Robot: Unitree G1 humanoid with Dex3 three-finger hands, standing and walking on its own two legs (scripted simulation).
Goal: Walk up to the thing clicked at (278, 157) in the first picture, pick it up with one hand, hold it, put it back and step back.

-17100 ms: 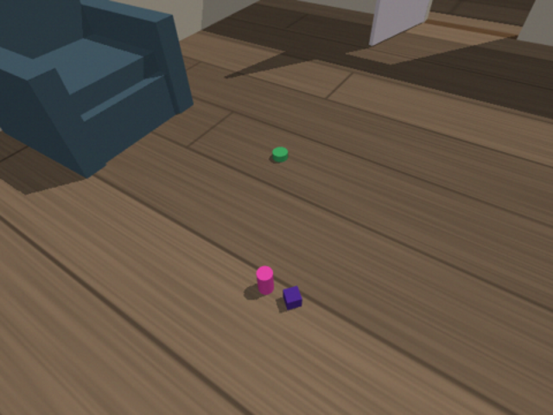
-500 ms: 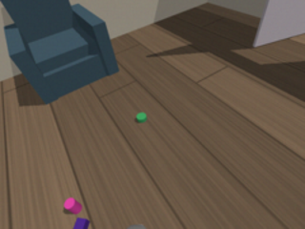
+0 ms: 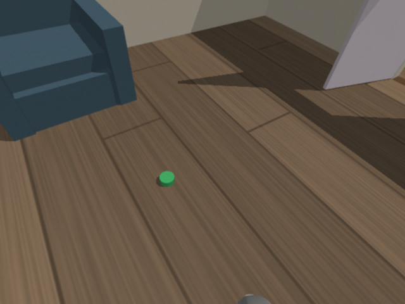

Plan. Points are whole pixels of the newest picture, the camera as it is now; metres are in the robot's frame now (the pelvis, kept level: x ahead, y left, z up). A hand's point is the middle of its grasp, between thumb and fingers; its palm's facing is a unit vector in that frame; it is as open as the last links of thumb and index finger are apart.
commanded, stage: walk up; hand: left
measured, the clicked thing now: (167, 178) +0.92 +0.20 -0.76
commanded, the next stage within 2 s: none
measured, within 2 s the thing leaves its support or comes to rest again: neither
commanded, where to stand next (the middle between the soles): +0.51 -0.02 m, yaw -2 degrees
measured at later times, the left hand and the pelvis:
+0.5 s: hand (127, 249) +0.27 +0.19 -0.11, palm faces -0.03 -0.91 -0.41, open 7.4 cm; pelvis +0.19 -0.07 +0.00, yaw -2 degrees
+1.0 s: hand (112, 211) +0.39 +0.27 -0.16, palm faces -0.03 -0.94 -0.33, open 7.4 cm; pelvis +0.35 -0.01 -0.01, yaw +1 degrees
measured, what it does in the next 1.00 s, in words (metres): walks ahead: right foot, then left foot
